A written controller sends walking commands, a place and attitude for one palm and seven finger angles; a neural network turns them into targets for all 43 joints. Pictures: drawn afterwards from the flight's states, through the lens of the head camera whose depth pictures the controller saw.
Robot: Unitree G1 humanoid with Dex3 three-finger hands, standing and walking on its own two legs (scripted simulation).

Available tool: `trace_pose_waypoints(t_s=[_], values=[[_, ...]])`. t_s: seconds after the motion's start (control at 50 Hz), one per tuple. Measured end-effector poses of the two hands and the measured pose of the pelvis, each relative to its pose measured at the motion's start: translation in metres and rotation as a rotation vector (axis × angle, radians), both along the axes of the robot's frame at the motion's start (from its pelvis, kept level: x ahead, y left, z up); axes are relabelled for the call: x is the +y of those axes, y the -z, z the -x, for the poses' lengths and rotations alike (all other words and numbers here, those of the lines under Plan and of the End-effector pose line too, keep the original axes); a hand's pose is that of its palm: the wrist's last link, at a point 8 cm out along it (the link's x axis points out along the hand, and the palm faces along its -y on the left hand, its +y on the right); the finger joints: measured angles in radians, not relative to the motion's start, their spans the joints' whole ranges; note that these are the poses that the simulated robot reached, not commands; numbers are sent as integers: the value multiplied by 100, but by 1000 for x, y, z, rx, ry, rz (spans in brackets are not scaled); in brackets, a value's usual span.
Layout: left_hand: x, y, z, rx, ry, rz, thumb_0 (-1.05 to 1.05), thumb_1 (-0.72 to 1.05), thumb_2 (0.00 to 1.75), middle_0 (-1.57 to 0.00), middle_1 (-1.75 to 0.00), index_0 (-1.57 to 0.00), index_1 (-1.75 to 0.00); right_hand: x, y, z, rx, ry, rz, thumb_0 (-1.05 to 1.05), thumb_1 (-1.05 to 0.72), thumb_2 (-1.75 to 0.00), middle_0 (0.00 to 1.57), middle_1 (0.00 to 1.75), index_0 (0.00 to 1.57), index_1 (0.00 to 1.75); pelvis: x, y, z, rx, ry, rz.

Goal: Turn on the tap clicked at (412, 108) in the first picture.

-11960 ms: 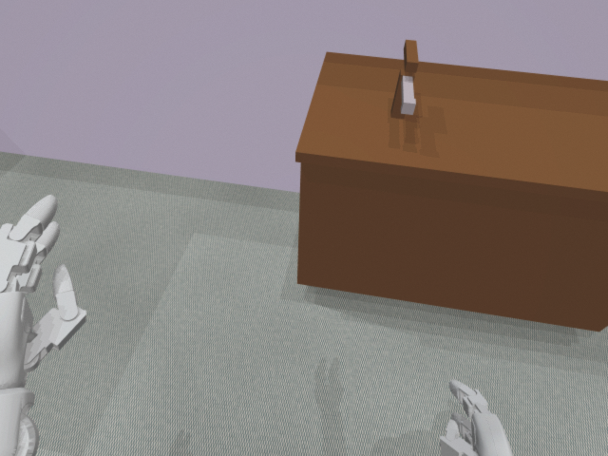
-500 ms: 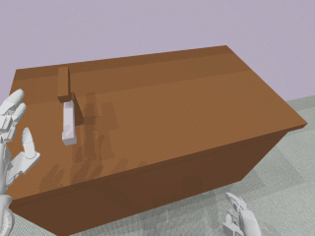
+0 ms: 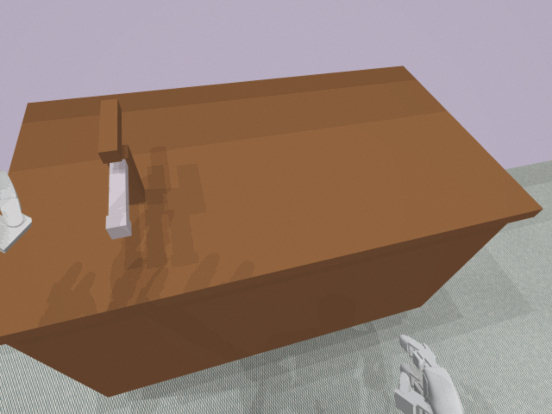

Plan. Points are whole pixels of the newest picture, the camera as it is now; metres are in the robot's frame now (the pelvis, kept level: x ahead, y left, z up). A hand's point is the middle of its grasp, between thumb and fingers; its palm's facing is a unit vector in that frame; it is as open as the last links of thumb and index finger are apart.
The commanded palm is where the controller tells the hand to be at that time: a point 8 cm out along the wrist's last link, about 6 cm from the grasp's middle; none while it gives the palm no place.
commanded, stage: come to a stop and stand still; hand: left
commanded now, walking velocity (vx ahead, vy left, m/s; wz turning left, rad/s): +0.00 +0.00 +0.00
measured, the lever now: (119, 225) +0.34 +0.28 +0.05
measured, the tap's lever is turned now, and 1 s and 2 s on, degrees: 0 0 0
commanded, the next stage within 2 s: look again from close up in 0.42 s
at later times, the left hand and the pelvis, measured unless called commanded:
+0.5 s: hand (71, 238) +0.24 +0.25 +0.17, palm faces +0.35 -0.87 -0.34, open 7.4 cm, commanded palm +0.18 +0.30 +0.17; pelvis +0.02 +0.02 +0.00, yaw +0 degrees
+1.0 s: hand (66, 261) +0.23 +0.26 +0.15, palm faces +0.38 -0.86 -0.35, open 7.4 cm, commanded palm +0.17 +0.29 +0.17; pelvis +0.01 +0.01 +0.00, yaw +0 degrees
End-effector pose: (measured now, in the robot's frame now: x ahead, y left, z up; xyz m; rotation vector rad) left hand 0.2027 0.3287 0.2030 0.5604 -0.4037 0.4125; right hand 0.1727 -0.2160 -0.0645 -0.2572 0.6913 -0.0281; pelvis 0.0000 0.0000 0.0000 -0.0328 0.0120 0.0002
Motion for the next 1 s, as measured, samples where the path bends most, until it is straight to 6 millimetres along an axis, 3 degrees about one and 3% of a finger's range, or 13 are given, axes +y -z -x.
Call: trace_pose_waypoints(t_s=[0.16, 0.24, 0.32, 0.42, 0.52, 0.62, 0.82, 1.0], values=[[-47, 43, 10, 180, 161, 126, 2, 89, 90, -21, -30, -21, -30, 4, 3, 3, -14, 61, -29, 1, -91, -90, 20, 30, 20, 30, 13, 1, -13, -1, 18, -9], [-30, 47, 10, 173, 120, 104, 2, 88, 90, -22, -30, -22, -30, 8, 3, 1, 22, 47, 4, 1, -91, -90, 20, 30, 20, 30, 9, 2, -16, -3, -1, -11], [-12, 31, 5, 68, 49, 98, 2, 88, 90, -22, -30, -22, -30, 12, 0, -9, 22, 10, 24, 1, -91, -90, 20, 30, 20, 30, 9, 2, -18, -5, -11, -6], [-24, 15, 1, -21, 87, 118, 2, 89, 90, -21, -30, -21, -30, 16, -7, -25, -28, -7, 13, 1, -90, -90, 20, 30, 20, 30, 14, 1, -22, -3, -5, -1], [-32, 27, -3, 66, 130, 118, 2, 89, 90, -21, -30, -21, -30, 19, -10, -32, -57, 19, -8, 1, -90, -90, 21, 30, 20, 30, 16, 0, -23, 4, 2, -1], [-22, 38, 0, 147, 86, 118, 2, 89, 90, -22, -30, -21, -30, 18, -8, -28, -33, 31, -3, 1, -91, -90, 20, 30, 20, 30, 15, 0, -22, 4, -3, -3], [-29, 24, 15, 72, 81, 124, 2, 89, 90, -21, -30, -21, -30, 13, -3, -15, 3, 22, 11, 1, -90, -90, 21, 30, 20, 30, 12, -1, -16, -9, -12, -1], [-29, 40, 16, 143, 52, 160, 2, 89, 90, -21, -30, -21, -30, 6, -2, -5, 1, 51, 3, 1, -91, -90, 21, 30, 20, 30, 8, -2, -11, -12, -5, -4]])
